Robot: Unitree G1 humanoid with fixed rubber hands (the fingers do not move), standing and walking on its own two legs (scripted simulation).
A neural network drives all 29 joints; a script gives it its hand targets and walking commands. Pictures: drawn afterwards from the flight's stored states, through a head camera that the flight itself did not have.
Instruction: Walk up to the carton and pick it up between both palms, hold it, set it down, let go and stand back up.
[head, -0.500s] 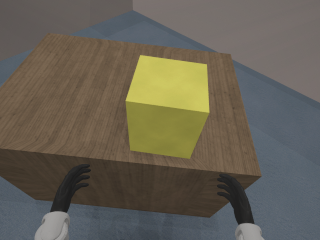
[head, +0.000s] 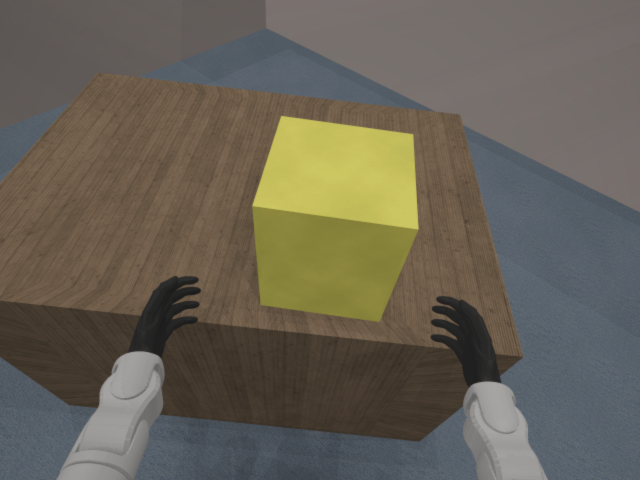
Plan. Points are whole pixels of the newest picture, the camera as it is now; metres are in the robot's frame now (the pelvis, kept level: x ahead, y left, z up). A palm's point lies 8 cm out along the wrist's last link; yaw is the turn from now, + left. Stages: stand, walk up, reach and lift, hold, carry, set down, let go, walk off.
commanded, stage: reach and lift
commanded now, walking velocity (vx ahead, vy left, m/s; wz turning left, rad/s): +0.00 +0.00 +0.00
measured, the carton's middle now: (332, 224) +0.49 -0.02 -0.01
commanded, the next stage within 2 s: none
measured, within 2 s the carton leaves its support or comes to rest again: neither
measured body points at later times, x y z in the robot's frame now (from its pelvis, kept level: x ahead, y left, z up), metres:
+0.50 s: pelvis -0.01 +0.00 +0.00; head +0.01 +0.01 +0.45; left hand +0.36 +0.21 +0.09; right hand +0.35 -0.20 +0.08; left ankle +0.01 +0.14 -0.74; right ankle +0.01 -0.09 -0.74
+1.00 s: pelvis +0.01 +0.00 +0.00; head +0.04 +0.02 +0.45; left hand +0.44 +0.20 +0.12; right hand +0.43 -0.18 +0.11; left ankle +0.01 +0.14 -0.74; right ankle +0.01 -0.09 -0.74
